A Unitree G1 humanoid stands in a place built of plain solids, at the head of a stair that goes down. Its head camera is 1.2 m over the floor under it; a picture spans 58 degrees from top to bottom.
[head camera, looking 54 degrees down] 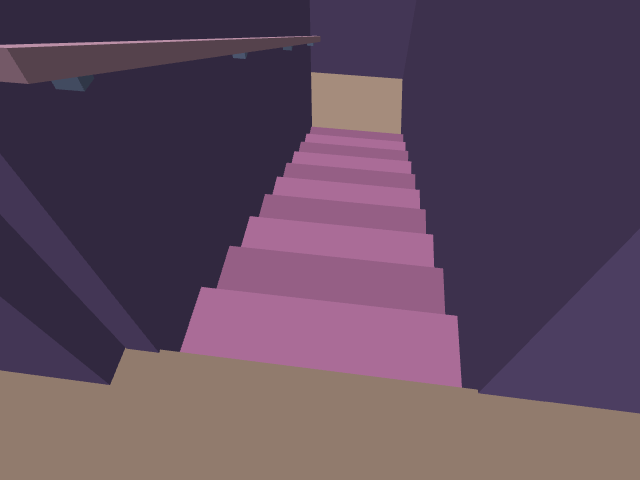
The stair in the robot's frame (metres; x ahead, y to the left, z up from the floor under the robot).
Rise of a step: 0.16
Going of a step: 0.30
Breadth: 0.90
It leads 7 degrees to the right of straight ahead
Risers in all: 11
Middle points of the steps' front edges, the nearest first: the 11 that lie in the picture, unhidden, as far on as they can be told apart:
0.42 0.01 0.00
0.72 -0.02 -0.15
1.01 -0.06 -0.31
1.30 -0.10 -0.47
1.59 -0.14 -0.63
1.89 -0.17 -0.79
2.18 -0.21 -0.95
2.47 -0.25 -1.11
2.77 -0.29 -1.27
3.06 -0.32 -1.43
3.35 -0.36 -1.59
